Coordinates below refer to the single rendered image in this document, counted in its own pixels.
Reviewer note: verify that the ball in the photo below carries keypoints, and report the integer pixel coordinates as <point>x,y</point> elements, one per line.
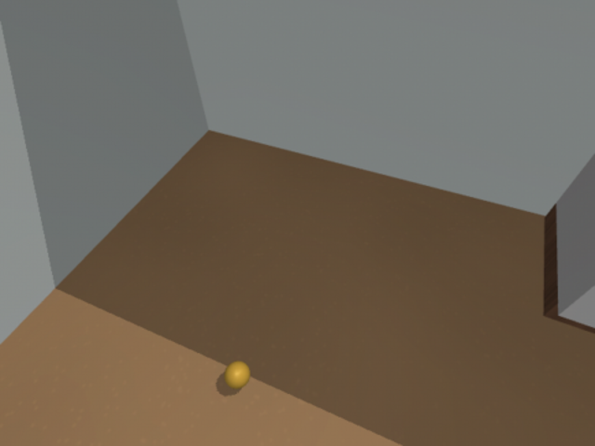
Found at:
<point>237,374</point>

